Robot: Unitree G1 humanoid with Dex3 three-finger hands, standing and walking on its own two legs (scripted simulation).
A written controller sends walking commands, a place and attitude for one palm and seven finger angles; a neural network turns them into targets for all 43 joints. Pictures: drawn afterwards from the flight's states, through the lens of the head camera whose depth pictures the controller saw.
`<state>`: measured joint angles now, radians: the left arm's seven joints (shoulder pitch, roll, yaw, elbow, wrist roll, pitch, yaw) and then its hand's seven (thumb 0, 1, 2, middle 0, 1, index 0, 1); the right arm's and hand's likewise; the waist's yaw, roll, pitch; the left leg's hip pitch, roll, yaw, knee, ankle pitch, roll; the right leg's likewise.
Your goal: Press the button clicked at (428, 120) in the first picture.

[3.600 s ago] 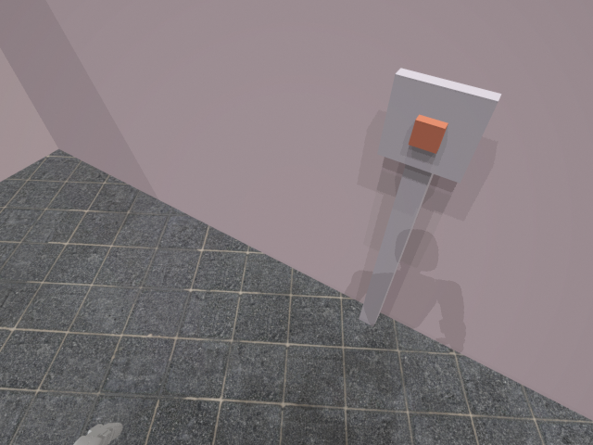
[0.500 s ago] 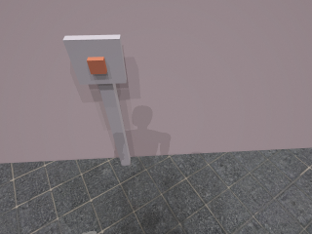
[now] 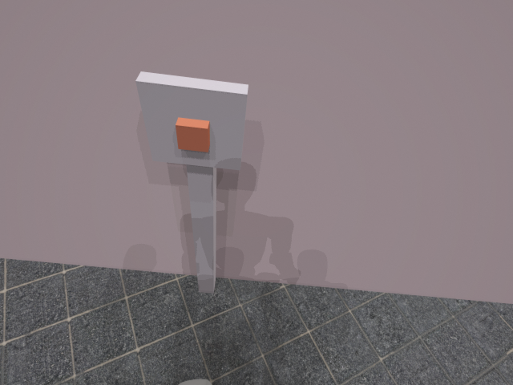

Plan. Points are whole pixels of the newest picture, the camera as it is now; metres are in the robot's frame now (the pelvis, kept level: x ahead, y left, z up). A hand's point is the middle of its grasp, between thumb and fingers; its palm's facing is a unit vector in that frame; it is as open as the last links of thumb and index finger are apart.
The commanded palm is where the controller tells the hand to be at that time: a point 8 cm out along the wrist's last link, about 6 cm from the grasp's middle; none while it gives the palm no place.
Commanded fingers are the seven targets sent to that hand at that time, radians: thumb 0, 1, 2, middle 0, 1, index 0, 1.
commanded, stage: come to a stop and stand still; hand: left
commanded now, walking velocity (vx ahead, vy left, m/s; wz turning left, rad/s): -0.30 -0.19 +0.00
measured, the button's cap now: (193, 134) +0.50 +0.18 +0.09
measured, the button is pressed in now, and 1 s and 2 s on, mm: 0 0 0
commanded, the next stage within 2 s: look again from close up in 1.34 s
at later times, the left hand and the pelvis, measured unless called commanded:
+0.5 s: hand out of the picture -0.05 +0.12 -0.15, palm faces +0.07 -0.96 -0.26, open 7.4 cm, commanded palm none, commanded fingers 0.00 0.90 0.90 -0.20 -0.30 -0.20 -0.30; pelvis -0.05 -0.06 +0.01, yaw +0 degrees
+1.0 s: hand out of the picture -0.11 +0.13 -0.18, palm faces +0.15 -0.98 -0.15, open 7.4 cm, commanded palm none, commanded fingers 0.00 0.90 0.90 -0.20 -0.30 -0.20 -0.30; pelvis -0.04 -0.02 +0.00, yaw +1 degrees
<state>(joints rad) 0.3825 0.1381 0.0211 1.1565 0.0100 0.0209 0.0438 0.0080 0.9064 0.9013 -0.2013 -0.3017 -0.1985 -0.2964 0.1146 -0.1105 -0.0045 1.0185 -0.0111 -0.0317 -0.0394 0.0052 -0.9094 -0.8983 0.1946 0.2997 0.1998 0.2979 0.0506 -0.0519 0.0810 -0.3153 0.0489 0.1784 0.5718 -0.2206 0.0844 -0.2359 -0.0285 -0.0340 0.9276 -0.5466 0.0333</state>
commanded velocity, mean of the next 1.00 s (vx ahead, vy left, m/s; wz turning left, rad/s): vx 0.04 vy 0.05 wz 0.00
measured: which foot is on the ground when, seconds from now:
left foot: down 0.00-0.40, up 0.42-0.90, down 0.92-1.00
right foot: up 0.00-0.38, down 0.40-1.00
